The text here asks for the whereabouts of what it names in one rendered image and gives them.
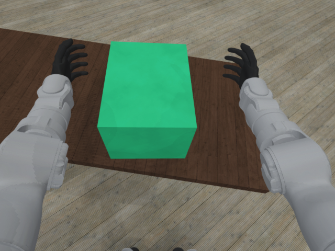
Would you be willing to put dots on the robot left hand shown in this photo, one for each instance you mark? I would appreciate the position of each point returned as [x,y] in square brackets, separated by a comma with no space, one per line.
[62,60]

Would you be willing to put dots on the robot right forearm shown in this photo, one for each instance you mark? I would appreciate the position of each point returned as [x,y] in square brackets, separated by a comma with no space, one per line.
[265,118]

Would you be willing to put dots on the right robot upper arm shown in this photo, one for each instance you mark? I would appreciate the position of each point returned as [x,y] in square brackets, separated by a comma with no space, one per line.
[298,170]

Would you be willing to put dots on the left robot upper arm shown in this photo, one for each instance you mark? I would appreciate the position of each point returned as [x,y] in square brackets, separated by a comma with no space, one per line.
[29,166]

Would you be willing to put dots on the robot left forearm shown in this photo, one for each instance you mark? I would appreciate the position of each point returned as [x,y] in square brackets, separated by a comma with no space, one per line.
[51,113]

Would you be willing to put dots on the table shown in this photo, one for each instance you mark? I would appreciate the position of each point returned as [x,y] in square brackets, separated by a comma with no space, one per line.
[223,151]

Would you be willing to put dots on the carton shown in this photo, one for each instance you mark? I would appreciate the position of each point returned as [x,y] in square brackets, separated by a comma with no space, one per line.
[147,108]

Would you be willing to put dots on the robot right hand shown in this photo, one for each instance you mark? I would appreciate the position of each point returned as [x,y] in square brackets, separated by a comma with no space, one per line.
[248,64]

